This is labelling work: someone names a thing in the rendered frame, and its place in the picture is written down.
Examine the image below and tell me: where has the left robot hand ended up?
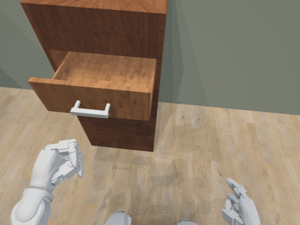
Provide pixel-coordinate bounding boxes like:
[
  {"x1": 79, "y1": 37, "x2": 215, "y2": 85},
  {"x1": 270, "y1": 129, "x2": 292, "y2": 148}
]
[{"x1": 30, "y1": 139, "x2": 83, "y2": 192}]

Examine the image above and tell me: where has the cabinet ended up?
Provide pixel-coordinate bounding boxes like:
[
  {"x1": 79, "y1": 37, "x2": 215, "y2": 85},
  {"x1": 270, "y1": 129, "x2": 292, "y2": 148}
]
[{"x1": 20, "y1": 0, "x2": 168, "y2": 152}]

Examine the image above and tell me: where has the handle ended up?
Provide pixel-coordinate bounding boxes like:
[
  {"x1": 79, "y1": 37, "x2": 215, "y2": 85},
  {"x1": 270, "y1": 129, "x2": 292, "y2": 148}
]
[{"x1": 70, "y1": 100, "x2": 110, "y2": 118}]

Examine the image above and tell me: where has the right robot hand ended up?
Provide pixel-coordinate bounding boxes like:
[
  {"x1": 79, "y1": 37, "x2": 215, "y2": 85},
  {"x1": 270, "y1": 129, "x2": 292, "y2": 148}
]
[{"x1": 222, "y1": 178, "x2": 261, "y2": 225}]

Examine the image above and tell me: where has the drawer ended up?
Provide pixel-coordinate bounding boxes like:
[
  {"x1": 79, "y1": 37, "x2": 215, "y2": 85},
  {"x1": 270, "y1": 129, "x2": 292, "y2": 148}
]
[{"x1": 28, "y1": 52, "x2": 157, "y2": 121}]

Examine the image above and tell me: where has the left robot forearm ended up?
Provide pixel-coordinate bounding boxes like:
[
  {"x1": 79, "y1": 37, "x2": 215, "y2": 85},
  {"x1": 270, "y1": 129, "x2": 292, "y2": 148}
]
[{"x1": 10, "y1": 187, "x2": 54, "y2": 225}]

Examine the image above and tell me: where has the robot left thigh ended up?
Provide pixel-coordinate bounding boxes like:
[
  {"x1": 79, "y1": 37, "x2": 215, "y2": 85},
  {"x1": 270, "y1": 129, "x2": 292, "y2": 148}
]
[{"x1": 105, "y1": 212, "x2": 131, "y2": 225}]

